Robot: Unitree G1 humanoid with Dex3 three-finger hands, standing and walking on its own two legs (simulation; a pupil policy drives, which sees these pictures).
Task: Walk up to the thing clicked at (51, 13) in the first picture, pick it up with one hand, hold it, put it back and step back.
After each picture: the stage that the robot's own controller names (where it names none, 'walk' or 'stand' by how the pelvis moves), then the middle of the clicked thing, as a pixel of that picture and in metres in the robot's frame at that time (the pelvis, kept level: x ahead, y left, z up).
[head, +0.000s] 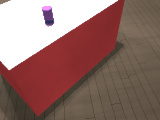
stand; (48, 15) +0.95 +0.25 -0.08
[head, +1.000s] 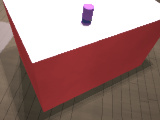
walk; (87, 14) +0.86 -0.02 -0.06
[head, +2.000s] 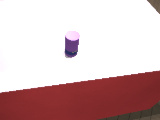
sink last; (71, 44) +0.58 +0.06 -0.04
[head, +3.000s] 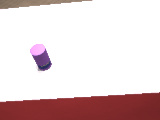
rise first; (41, 57) +0.50 +0.22 -0.04
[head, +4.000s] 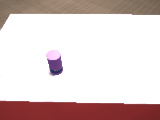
stand; (55, 62) +0.52 +0.16 -0.08
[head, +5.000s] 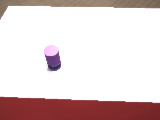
stand; (53, 58) +0.52 +0.16 -0.08
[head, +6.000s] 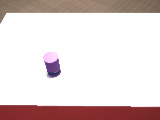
stand; (52, 64) +0.50 +0.17 -0.08
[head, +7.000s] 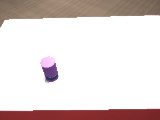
stand; (50, 69) +0.49 +0.18 -0.08
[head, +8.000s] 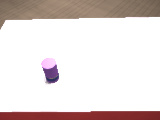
stand; (50, 70) +0.48 +0.18 -0.08
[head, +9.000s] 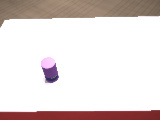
stand; (50, 70) +0.48 +0.18 -0.08
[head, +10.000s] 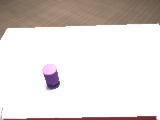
rise first; (51, 76) +0.47 +0.18 -0.08
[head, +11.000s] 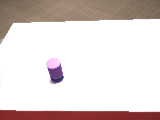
go down; (55, 70) +0.49 +0.18 -0.08
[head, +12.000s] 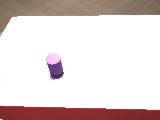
go down; (55, 66) +0.49 +0.16 -0.07
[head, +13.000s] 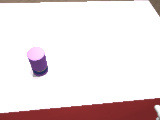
go down; (38, 62) +0.47 +0.16 -0.03
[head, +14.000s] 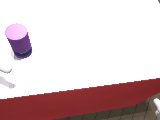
close in; (20, 42) +0.50 +0.18 +0.00
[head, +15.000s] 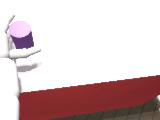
close; (23, 39) +0.51 +0.17 +0.02
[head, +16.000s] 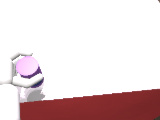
lift; (31, 73) +0.38 +0.17 +0.03
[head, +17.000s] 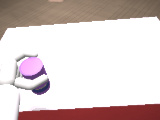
lift; (36, 76) +0.32 +0.16 +0.13
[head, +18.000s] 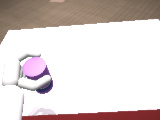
hold; (39, 76) +0.32 +0.15 +0.13
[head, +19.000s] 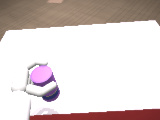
crouch; (46, 84) +0.32 +0.14 +0.09
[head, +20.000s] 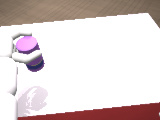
crouch; (31, 54) +0.42 +0.17 +0.12
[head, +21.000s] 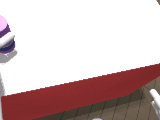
lower; (0, 35) +0.52 +0.18 +0.02
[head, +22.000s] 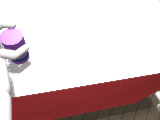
lower; (16, 47) +0.48 +0.17 +0.01
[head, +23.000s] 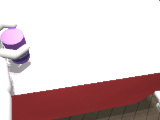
lower; (16, 47) +0.48 +0.17 +0.01
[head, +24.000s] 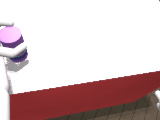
lower; (14, 45) +0.49 +0.17 +0.02
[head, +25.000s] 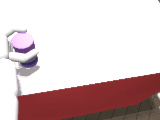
loosen; (26, 51) +0.47 +0.15 +0.01
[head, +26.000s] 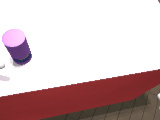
withdraw; (18, 48) +0.47 +0.16 +0.01
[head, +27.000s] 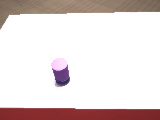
sink last; (61, 72) +0.44 +0.13 -0.03
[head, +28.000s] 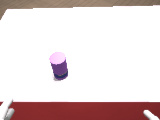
stand; (59, 66) +0.46 +0.14 -0.03
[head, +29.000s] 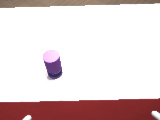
stand; (53, 64) +0.46 +0.15 -0.02
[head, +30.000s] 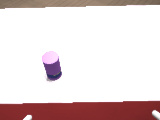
stand; (52, 66) +0.45 +0.15 -0.01
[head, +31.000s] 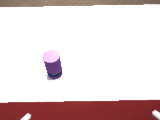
stand; (53, 65) +0.46 +0.15 -0.01
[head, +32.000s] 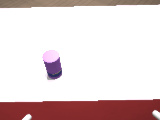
stand; (53, 65) +0.46 +0.15 -0.01
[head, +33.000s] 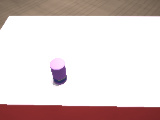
stand; (58, 71) +0.46 +0.14 -0.06
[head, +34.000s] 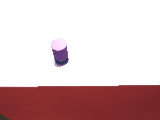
walk; (60, 52) +0.51 +0.11 -0.06
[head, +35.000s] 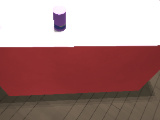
walk; (59, 19) +0.71 +0.14 -0.07
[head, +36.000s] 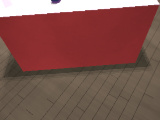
stand; out of the picture +1.04 +0.23 -0.05
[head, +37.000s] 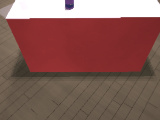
stand; (69, 0) +1.08 +0.13 -0.07
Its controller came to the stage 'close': yes
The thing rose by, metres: 0.22
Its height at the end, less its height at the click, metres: +0.00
